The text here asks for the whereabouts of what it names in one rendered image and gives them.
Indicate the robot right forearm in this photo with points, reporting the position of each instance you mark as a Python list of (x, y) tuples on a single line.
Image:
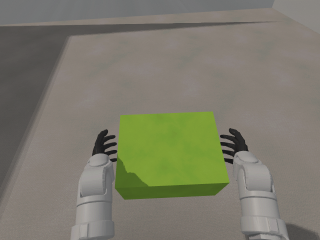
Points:
[(259, 207)]

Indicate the robot left hand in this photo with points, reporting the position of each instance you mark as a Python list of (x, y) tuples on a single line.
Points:
[(100, 148)]

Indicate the carton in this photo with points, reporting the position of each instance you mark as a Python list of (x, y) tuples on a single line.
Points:
[(169, 155)]

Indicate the robot right hand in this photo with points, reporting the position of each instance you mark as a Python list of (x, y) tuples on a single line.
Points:
[(239, 144)]

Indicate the robot left forearm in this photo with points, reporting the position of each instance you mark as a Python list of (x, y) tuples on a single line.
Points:
[(94, 201)]

